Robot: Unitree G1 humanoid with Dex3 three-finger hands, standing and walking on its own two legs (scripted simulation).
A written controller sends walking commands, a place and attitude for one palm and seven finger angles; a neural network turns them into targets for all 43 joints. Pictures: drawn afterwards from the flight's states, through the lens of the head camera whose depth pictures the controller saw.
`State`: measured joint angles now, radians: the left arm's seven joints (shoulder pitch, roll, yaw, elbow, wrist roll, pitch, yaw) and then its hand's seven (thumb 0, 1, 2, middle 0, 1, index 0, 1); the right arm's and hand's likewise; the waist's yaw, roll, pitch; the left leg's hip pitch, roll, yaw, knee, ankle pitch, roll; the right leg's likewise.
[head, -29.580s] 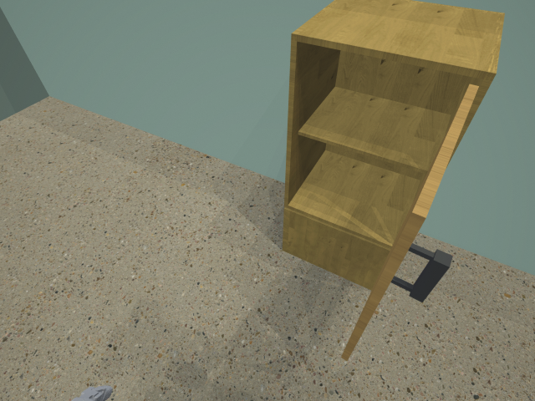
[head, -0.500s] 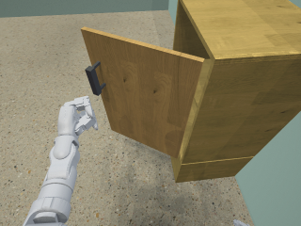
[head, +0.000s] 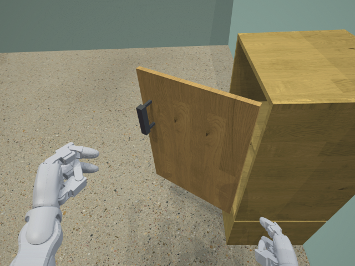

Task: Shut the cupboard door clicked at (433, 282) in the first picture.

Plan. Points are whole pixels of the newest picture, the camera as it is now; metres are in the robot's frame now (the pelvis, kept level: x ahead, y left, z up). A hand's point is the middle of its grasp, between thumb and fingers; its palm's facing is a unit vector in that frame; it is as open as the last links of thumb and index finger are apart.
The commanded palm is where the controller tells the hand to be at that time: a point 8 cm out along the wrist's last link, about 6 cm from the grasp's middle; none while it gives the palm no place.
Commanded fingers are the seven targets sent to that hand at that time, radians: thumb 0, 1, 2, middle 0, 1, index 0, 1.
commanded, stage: draw the hand back to the body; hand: left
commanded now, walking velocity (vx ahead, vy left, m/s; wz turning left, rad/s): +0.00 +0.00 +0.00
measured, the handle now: (147, 117) +0.61 +0.19 -0.02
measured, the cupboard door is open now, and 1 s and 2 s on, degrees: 58 58 58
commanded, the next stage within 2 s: step back with the hand held close in 0.64 s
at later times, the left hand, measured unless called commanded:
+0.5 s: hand (38, 199) +0.18 +0.26 +0.15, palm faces +0.48 -0.78 -0.40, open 7.3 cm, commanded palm +0.13 +0.30 +0.17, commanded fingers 0.00 0.90 0.90 -0.20 -0.30 -0.20 -0.30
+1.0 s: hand (40, 195) +0.19 +0.27 +0.15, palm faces +0.38 -0.79 -0.49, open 7.4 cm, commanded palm +0.13 +0.31 +0.17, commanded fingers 0.00 0.90 0.90 -0.20 -0.30 -0.20 -0.30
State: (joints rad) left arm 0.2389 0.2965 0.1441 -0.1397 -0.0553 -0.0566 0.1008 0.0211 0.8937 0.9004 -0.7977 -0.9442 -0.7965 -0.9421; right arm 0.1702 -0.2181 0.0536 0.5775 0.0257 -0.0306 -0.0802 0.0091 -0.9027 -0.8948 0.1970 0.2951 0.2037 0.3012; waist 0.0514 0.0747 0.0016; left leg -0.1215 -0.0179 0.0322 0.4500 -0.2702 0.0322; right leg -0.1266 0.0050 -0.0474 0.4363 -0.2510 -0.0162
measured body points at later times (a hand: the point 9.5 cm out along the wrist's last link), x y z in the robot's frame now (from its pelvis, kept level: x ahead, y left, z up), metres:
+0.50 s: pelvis -0.01 -0.01 +0.00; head -0.03 -0.04 +0.45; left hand +0.15 +0.30 +0.17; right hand +0.18 -0.23 -0.09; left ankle -0.01 +0.10 -0.74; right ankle -0.01 -0.11 -0.74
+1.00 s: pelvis -0.01 +0.01 +0.00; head +0.00 -0.01 +0.45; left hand +0.16 +0.31 +0.17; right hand +0.16 -0.24 -0.09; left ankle -0.01 +0.10 -0.74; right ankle -0.01 -0.11 -0.74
